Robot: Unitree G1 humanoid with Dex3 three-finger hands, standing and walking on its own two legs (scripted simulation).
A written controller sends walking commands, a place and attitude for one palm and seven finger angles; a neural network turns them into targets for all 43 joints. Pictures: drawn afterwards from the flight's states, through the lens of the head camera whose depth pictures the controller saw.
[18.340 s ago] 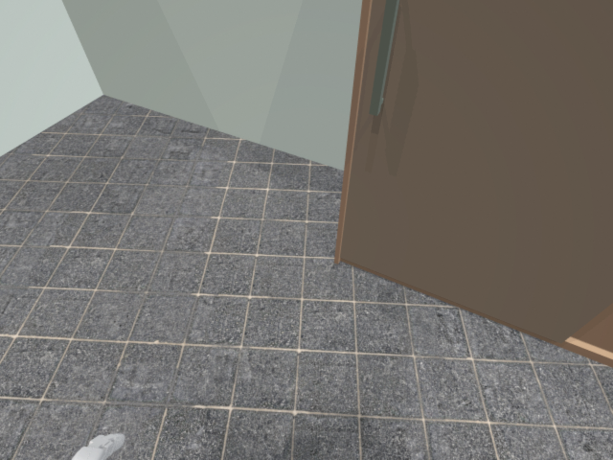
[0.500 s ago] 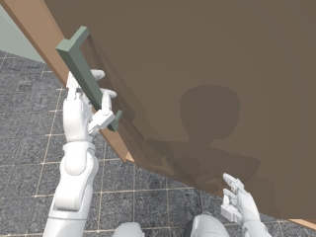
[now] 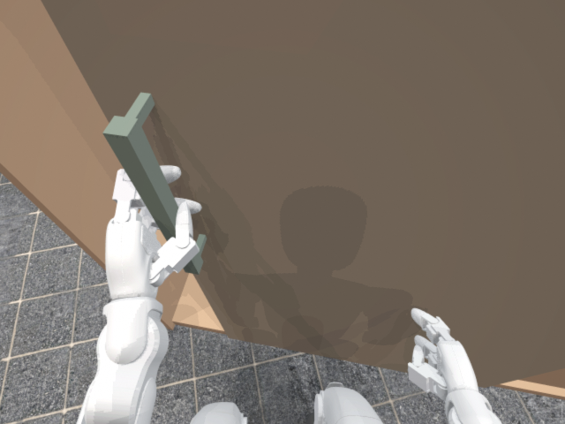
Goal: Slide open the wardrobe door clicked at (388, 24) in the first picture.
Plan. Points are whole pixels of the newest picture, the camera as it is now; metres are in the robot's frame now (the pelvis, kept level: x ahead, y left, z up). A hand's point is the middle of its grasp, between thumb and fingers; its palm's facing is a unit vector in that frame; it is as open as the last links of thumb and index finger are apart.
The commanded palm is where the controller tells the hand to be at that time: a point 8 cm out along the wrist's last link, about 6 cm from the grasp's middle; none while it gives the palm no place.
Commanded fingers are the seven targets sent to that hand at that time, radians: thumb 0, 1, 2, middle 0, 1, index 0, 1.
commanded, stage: step sideways, sliding the door along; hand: left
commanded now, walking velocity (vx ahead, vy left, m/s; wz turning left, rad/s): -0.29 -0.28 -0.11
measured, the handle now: (174, 203) +0.33 +0.18 +0.13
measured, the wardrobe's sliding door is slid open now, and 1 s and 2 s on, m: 0.20 0.42 0.42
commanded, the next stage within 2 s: stop walking and hold the door there in 1.44 s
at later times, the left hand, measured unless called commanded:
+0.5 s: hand (296, 262) +0.27 +0.02 +0.13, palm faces +0.15 -0.99 -0.09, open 6.5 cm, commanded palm +0.24 +0.02 +0.13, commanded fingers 0.00 0.90 0.90 -0.45 -1.40 -0.45 -1.40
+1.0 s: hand (393, 273) +0.27 -0.08 +0.13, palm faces +0.24 -0.97 -0.06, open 6.4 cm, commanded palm +0.23 -0.10 +0.13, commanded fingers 0.00 0.90 0.90 -0.45 -1.40 -0.45 -1.40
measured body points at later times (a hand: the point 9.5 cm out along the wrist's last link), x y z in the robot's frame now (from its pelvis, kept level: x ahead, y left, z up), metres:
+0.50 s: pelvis -0.09 -0.11 +0.00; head -0.02 -0.12 +0.45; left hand +0.26 +0.07 +0.13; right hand +0.06 -0.36 -0.10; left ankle -0.07 +0.03 -0.73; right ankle -0.07 -0.21 -0.69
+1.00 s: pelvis -0.13 -0.24 +0.01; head -0.05 -0.24 +0.45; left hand +0.25 -0.03 +0.14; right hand +0.05 -0.47 -0.10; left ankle -0.11 -0.10 -0.73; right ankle -0.11 -0.37 -0.67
